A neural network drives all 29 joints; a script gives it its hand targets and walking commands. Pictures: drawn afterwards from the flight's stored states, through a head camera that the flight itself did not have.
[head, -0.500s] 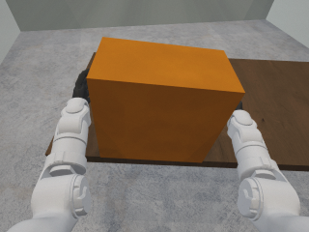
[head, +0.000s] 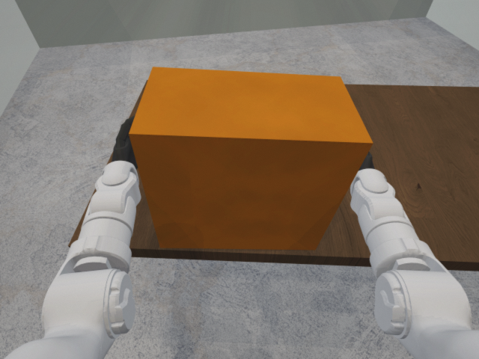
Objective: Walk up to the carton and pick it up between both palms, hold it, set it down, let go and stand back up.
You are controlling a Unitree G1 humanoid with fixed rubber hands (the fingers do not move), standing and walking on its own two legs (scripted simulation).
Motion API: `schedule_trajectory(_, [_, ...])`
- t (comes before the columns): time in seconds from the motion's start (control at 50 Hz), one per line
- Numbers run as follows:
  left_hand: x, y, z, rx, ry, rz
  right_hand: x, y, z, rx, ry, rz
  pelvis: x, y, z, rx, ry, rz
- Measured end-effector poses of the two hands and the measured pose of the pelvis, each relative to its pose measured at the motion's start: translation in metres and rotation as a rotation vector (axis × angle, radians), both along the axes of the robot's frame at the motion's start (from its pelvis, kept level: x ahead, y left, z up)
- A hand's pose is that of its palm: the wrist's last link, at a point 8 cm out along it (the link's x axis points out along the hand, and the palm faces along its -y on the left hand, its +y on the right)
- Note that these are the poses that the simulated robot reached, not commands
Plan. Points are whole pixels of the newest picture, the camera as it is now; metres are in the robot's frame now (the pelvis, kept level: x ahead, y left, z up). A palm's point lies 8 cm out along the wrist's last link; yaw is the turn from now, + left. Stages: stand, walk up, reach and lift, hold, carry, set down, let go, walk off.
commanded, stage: set down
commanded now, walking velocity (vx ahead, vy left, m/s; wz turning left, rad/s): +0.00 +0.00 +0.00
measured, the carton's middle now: (243, 168) +0.43 +0.02 +0.08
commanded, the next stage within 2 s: none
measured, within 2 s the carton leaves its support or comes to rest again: rests again in 0.12 s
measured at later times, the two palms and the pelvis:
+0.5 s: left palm (110, 151) +0.42 +0.25 +0.13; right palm (377, 146) +0.43 -0.20 +0.14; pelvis -0.04 +0.00 -0.01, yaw -1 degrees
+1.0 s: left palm (90, 139) +0.41 +0.27 +0.17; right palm (399, 142) +0.42 -0.23 +0.15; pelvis -0.05 +0.00 -0.02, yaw -1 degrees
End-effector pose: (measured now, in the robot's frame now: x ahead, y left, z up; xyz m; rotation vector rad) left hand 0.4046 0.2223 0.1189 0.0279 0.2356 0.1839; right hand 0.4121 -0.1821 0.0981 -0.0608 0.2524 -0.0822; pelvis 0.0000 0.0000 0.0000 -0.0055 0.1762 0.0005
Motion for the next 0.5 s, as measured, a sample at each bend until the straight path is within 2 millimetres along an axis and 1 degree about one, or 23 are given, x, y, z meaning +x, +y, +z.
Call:
schedule_trajectory(0.12, [-0.001, 0.003, -0.004, 0.013, 0.014, -0.001, 0.002, 0.002, 0.001, -0.005, 0.003, 0.009, -0.002, -0.001, -0.001, -0.003, -0.003, -0.008])
schedule_trajectory(0.16, [-0.002, 0.005, -0.004, 0.0, 0.014, 0.004, 0.003, 0.002, 0.002, 0.019, 0.0, 0.007, -0.005, -0.001, -0.002, -0.007, -0.001, -0.011])
schedule_trajectory(0.22, [0.0, 0.01, 0.001, -0.02, 0.012, 0.021, 0.006, 0.002, 0.011, 0.071, -0.012, -0.012, -0.011, 0.0, -0.004, -0.015, 0.013, -0.013])
schedule_trajectory(0.3, [0.004, 0.019, 0.009, -0.03, 0.03, 0.029, 0.013, 0.001, 0.026, 0.083, -0.017, -0.022, -0.021, 0.0, -0.006, -0.021, 0.041, -0.012])
schedule_trajectory(0.4, [0.01, 0.024, 0.016, -0.038, 0.042, 0.012, 0.017, -0.007, 0.04, 0.068, -0.004, -0.034, -0.032, 0.002, -0.008, -0.026, 0.078, -0.01])
schedule_trajectory(0.5, [0.011, 0.025, 0.014, -0.04, 0.052, 0.0, 0.014, -0.021, 0.041, 0.062, 0.025, -0.054, -0.038, 0.003, -0.01, -0.028, 0.108, -0.01])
